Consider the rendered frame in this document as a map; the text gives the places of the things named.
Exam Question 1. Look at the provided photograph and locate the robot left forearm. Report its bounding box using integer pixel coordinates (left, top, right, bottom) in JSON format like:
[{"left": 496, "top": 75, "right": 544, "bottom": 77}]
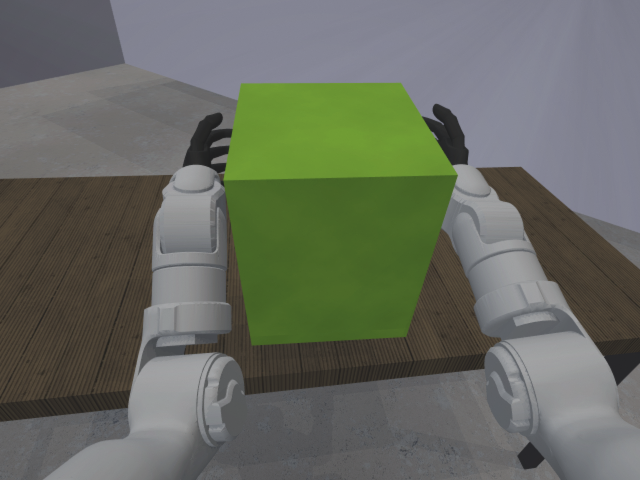
[{"left": 128, "top": 165, "right": 232, "bottom": 427}]

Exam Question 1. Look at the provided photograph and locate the robot right forearm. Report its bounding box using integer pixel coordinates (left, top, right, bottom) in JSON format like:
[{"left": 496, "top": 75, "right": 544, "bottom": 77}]
[{"left": 441, "top": 164, "right": 619, "bottom": 411}]

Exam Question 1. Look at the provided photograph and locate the left robot upper arm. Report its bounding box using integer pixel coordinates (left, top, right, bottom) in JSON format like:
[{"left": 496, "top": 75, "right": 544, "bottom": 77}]
[{"left": 43, "top": 352, "right": 248, "bottom": 480}]

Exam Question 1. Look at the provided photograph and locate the right robot upper arm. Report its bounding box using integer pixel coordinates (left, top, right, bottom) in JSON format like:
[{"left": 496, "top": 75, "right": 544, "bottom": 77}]
[{"left": 484, "top": 331, "right": 640, "bottom": 480}]

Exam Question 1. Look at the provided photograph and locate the table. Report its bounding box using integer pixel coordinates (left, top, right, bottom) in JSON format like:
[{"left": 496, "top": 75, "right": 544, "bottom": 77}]
[{"left": 0, "top": 167, "right": 640, "bottom": 470}]

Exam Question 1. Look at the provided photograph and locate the carton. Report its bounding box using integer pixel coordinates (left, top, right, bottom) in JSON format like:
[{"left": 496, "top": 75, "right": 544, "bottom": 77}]
[{"left": 223, "top": 83, "right": 458, "bottom": 346}]

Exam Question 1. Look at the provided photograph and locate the right robot hand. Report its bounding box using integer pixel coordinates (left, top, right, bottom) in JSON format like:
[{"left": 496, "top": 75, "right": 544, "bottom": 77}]
[{"left": 422, "top": 104, "right": 469, "bottom": 165}]

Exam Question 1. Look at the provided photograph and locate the left robot hand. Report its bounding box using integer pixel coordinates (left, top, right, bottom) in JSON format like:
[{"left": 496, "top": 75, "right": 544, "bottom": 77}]
[{"left": 182, "top": 113, "right": 233, "bottom": 188}]

